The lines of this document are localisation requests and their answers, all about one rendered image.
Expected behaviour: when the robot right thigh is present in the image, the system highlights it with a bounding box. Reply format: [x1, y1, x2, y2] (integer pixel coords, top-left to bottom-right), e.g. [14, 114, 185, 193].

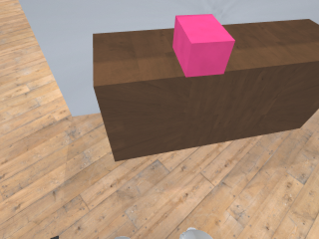
[179, 229, 213, 239]

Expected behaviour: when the carton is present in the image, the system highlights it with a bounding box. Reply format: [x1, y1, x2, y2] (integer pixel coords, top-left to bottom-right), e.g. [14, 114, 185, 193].
[172, 14, 235, 78]

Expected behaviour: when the pedestal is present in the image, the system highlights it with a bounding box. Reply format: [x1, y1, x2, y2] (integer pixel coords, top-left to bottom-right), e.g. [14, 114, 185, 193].
[93, 19, 319, 162]

